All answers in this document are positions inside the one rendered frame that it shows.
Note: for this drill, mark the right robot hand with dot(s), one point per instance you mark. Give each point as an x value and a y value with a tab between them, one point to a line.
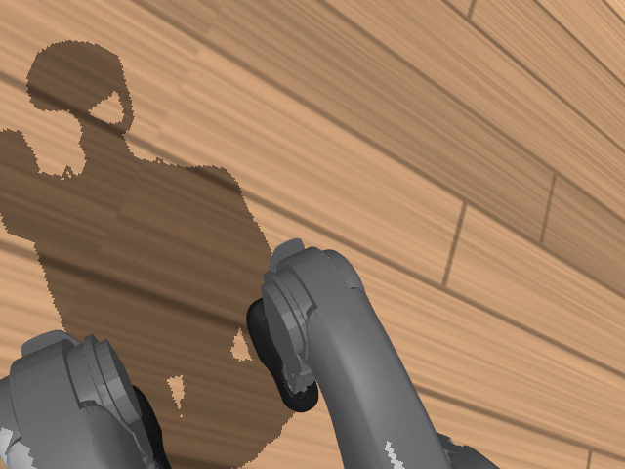
464	457

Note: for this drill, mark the left robot foot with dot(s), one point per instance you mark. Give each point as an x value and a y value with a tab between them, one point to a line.
153	430

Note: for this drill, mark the right robot foot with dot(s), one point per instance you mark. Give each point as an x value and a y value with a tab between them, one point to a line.
258	328

